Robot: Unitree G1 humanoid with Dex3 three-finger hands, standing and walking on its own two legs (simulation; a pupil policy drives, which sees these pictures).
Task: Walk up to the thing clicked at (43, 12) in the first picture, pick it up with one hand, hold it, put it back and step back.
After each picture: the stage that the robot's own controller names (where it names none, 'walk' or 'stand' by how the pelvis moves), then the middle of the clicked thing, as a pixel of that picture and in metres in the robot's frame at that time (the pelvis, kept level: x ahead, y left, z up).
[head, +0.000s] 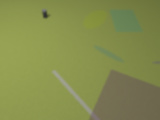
stand; (44, 13) +1.97 +0.55 -0.72
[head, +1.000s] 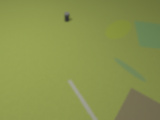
walk; (66, 17) +1.87 +0.25 -0.70
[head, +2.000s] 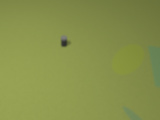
walk; (63, 41) +1.27 +0.19 -0.71
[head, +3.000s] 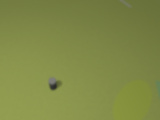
walk; (52, 84) +0.77 +0.25 -0.72
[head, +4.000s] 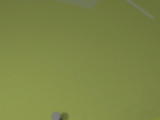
walk; (57, 119) +0.45 +0.24 -0.69
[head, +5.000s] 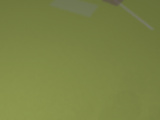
stand; out of the picture +0.31 +0.19 -0.72
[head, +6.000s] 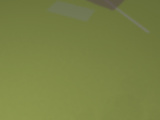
stand; out of the picture +0.30 +0.20 -0.72
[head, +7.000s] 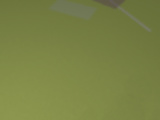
stand; out of the picture +0.31 +0.21 -0.73
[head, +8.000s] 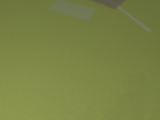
stand; out of the picture +0.30 +0.21 -0.73
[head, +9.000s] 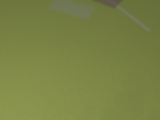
go down; out of the picture +0.29 +0.21 -0.73
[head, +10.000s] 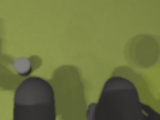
go down; (23, 67) +0.39 +0.22 -0.32
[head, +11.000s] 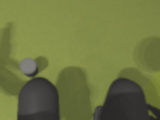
approach; (29, 68) +0.39 +0.22 -0.31
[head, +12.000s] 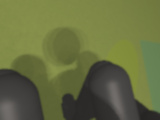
close in; out of the picture +0.38 +0.26 -0.22
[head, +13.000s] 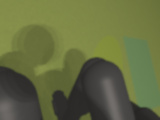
close; out of the picture +0.38 +0.26 -0.22
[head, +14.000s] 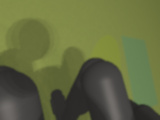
lift; out of the picture +0.36 +0.25 -0.23
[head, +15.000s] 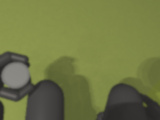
lift; (18, 79) +0.31 +0.23 -0.05
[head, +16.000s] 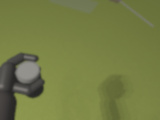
hold; (31, 80) +0.33 +0.18 +0.06
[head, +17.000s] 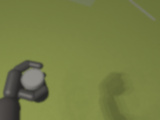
hold; (36, 86) +0.33 +0.17 +0.01
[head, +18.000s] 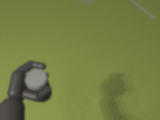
crouch; (39, 86) +0.33 +0.16 +0.00
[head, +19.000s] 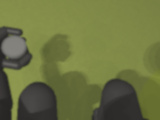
lower; (18, 53) +0.42 +0.20 -0.09
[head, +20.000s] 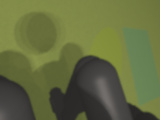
lower; out of the picture +0.42 +0.28 -0.22
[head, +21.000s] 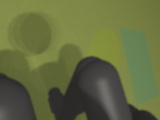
lower; out of the picture +0.40 +0.27 -0.23
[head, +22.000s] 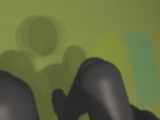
lower; out of the picture +0.39 +0.27 -0.22
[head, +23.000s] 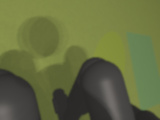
lower; out of the picture +0.38 +0.27 -0.23
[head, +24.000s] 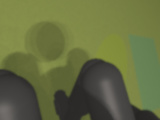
draw back; out of the picture +0.38 +0.24 -0.23
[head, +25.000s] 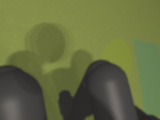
stand; out of the picture +0.37 +0.24 -0.23
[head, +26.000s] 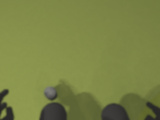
walk; (51, 93) +0.37 +0.18 -0.50
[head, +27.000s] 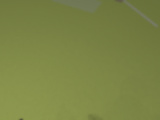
stand; out of the picture +0.32 +0.17 -0.66
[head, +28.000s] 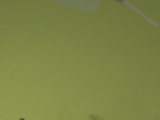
stand; out of the picture +0.33 +0.17 -0.67
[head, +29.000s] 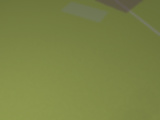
stand; out of the picture +0.35 +0.16 -0.72
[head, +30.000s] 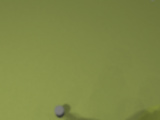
walk; (59, 111) +0.38 +0.14 -0.71
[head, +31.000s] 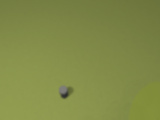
walk; (63, 92) +0.58 +0.20 -0.70
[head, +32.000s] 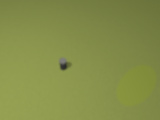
stand; (63, 64) +0.93 +0.20 -0.70
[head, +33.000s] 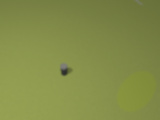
stand; (64, 69) +0.93 +0.18 -0.71
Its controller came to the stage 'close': yes
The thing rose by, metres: 0.72
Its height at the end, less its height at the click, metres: +0.00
